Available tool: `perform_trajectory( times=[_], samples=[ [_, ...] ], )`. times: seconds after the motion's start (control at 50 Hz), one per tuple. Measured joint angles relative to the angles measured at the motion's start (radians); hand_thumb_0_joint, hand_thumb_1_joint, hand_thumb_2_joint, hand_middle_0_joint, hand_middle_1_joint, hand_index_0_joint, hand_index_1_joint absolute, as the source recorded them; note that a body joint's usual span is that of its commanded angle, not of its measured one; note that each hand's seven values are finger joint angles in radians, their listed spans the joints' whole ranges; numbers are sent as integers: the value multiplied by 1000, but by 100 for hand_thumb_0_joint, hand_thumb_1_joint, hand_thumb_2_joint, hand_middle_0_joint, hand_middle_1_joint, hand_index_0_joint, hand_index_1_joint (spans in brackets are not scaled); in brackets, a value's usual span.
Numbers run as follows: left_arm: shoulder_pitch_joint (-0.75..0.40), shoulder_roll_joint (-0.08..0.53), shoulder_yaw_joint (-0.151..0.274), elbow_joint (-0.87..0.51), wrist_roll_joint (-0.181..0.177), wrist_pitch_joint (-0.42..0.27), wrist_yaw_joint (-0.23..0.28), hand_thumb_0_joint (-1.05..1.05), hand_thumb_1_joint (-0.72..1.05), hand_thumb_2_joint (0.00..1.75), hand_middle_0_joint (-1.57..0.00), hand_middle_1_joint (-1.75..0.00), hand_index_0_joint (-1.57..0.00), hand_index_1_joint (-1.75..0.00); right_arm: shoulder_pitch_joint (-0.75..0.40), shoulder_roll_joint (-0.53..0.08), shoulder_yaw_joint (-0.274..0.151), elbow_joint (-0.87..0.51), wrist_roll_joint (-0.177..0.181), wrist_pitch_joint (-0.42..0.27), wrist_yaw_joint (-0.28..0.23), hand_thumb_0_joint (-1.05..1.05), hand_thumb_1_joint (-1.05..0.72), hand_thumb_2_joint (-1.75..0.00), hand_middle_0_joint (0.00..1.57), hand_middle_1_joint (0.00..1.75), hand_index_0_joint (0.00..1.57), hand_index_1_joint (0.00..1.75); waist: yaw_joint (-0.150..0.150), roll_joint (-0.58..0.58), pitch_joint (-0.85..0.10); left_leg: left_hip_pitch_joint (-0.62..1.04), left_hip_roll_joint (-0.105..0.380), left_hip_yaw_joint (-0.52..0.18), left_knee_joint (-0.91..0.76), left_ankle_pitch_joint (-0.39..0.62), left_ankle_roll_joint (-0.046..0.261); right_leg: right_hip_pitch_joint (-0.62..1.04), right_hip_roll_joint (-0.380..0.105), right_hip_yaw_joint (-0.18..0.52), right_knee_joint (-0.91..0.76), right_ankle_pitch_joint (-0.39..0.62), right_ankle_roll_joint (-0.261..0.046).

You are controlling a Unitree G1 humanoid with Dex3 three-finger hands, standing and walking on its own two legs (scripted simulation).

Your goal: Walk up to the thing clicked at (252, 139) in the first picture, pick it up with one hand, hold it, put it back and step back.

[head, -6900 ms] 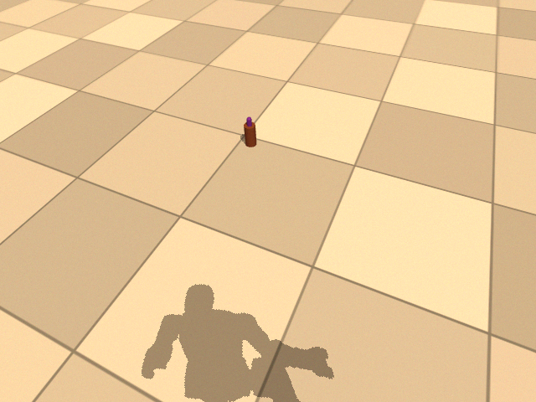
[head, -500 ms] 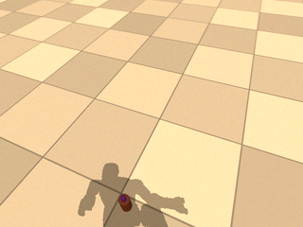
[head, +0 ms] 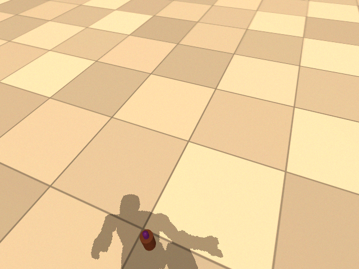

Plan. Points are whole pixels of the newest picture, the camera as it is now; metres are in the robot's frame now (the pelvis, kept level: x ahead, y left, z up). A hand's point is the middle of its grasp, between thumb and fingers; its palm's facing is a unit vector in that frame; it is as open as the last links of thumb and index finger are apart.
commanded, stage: stand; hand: left
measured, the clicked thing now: (147, 238) +0.39 +0.20 -0.69
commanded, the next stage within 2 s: go down in 0.74 s
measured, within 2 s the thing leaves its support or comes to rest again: neither
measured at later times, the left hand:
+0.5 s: hand out of the picture +0.07 +0.26 -0.16, palm faces -0.01 -0.94 -0.34, open 7.4 cm
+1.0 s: hand out of the picture +0.12 +0.25 -0.16, palm faces +0.06 -0.95 -0.32, open 9.0 cm
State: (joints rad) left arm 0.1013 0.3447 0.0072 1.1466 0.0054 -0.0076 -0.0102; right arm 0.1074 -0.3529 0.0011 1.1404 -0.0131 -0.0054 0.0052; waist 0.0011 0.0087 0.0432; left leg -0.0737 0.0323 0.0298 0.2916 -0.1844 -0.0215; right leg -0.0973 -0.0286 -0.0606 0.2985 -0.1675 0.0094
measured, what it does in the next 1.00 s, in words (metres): stands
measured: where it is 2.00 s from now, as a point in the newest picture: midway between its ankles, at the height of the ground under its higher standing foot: outside the picture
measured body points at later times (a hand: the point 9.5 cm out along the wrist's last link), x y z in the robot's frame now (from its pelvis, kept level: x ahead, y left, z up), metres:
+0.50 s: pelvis +0.00 +0.00 +0.00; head +0.01 +0.00 +0.45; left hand +0.07 +0.30 -0.13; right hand +0.08 -0.30 -0.14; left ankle -0.02 +0.13 -0.75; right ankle +0.00 -0.12 -0.75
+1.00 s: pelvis -0.02 +0.00 -0.01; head +0.03 +0.00 +0.44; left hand +0.12 +0.30 -0.14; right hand +0.08 -0.28 -0.14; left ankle -0.02 +0.13 -0.75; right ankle +0.00 -0.12 -0.75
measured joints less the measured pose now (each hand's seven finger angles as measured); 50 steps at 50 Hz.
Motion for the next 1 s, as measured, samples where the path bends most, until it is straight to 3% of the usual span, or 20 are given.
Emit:
perform_trajectory(
  times=[0.86, 0.92, 1.0],
  samples=[
    [10, 6, -5, -11, 1, -3, 0, 1, 90, 90, -21, -30, -21, -30, 5, 1, 1, -8, 0, -1, 2, 1, -90, -89, 21, 30, 20, 30, 2, -2, 3, -1, -6, -3, 4, 1, 5, 4, -6, -2, -2, 3, 5],
    [-8, -12, 26, -71, -25, -17, 16, 1, 86, 86, -19, -26, -19, -26, 51, 10, 2, -140, 42, -17, -25, 1, -92, -90, 21, 30, 20, 30, -2, -1, 12, -73, -8, -8, 68, -19, 9, -65, -11, -6, 60, -17, 3],
    [-121, -14, 96, -60, 6, -18, -3, 1, 71, 71, -13, -17, -13, -17, 77, 52, -8, -263, 48, -32, -38, 1, -95, -91, 21, 30, 20, 30, -6, -11, 17, -208, -3, -9, 180, -53, 8, -198, -11, -2, 167, -48, -1]
  ],
)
